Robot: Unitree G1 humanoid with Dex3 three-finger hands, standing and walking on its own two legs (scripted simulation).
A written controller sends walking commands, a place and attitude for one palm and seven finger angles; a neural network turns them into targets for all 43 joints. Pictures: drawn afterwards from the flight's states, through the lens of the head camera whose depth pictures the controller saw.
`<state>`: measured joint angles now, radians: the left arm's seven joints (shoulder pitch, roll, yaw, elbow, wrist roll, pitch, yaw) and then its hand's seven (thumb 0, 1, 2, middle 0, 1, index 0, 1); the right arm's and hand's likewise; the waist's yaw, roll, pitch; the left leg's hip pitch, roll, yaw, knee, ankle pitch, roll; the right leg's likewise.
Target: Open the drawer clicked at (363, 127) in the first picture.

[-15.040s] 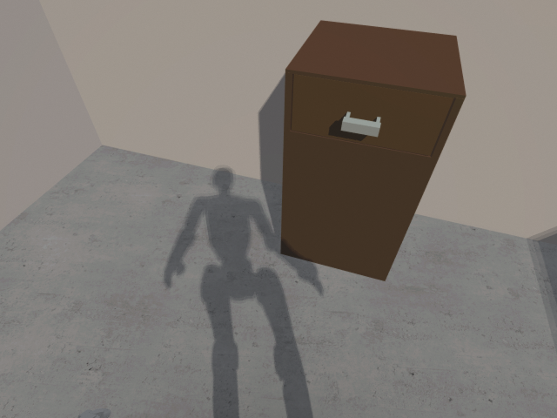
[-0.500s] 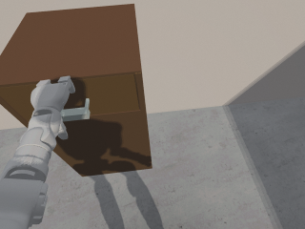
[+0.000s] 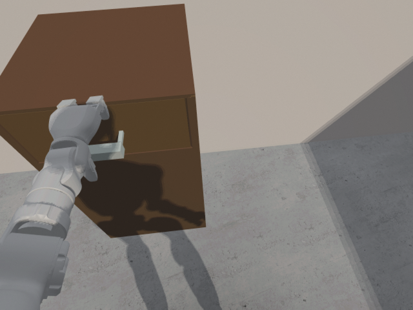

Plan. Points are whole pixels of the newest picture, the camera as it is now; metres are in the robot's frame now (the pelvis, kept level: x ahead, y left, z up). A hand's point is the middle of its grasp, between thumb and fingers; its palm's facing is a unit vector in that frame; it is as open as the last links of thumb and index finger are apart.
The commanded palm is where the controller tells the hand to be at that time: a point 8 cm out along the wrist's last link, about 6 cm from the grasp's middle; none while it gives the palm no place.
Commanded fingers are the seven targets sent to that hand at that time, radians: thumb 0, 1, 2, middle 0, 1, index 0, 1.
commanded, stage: move the hooked fingers above the handle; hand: left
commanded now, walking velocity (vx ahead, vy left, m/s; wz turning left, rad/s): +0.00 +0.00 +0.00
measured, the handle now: (102, 144) +0.49 +0.26 +0.00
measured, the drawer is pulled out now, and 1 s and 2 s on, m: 0.00 0.00 0.00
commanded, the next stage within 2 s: lower the fingers behind the handle in 0.02 s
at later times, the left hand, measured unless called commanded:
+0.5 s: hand (94, 148) +0.45 +0.25 +0.03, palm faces +0.01 -0.02 -1.00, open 13.7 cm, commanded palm +0.42 +0.26 +0.08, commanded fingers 0.00 -0.50 0.30 -0.30 -1.20 -0.30 -1.20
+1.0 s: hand (92, 158) +0.44 +0.27 +0.01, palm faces -0.01 +0.00 -1.00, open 13.8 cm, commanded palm +0.42 +0.26 +0.05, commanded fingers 0.00 -0.50 0.30 -0.30 -1.20 -0.30 -1.20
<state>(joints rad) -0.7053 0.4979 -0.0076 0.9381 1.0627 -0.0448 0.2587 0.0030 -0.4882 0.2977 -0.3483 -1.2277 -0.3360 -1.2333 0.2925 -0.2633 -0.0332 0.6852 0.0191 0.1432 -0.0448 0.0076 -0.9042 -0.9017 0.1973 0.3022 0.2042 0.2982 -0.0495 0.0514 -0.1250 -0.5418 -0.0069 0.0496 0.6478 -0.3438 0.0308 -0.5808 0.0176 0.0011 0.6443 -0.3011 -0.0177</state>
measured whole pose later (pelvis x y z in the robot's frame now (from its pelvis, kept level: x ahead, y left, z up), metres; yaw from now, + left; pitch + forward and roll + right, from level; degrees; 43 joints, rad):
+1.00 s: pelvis -0.01 +0.00 -0.02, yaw +1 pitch +19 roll -1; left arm -0.70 0.51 0.00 1.00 1.10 -0.10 0.37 0.00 -0.49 0.30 -0.33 -1.28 -0.32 -1.20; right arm 0.33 -0.27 -0.06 0.71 0.00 0.12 -0.03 0.01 -0.90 -0.90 0.20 0.30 0.20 0.30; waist -0.06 0.04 -0.16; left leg -0.74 0.00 0.02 0.81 -0.40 0.03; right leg -0.76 0.02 -0.03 0.78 -0.35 -0.02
